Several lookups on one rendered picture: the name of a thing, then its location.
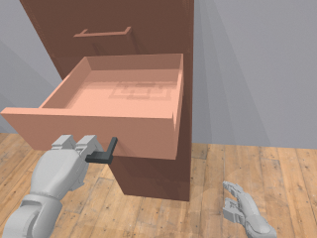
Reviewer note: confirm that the robot left forearm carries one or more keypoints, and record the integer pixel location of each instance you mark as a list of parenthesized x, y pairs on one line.
[(35, 217)]

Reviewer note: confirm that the right robot hand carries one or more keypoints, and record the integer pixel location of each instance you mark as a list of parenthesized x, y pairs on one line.
[(238, 211)]

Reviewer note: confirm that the cabinet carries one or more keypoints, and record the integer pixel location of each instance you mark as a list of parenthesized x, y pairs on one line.
[(155, 27)]

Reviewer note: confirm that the left robot hand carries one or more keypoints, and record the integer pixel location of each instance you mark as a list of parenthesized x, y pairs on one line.
[(63, 167)]

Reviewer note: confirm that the handle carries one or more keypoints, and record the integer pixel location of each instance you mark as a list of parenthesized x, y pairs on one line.
[(94, 38), (98, 157)]

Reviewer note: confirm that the drawer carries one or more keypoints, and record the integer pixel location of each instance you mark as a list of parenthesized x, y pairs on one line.
[(136, 99)]

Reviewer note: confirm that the robot right forearm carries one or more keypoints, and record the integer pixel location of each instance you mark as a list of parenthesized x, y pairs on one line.
[(257, 227)]

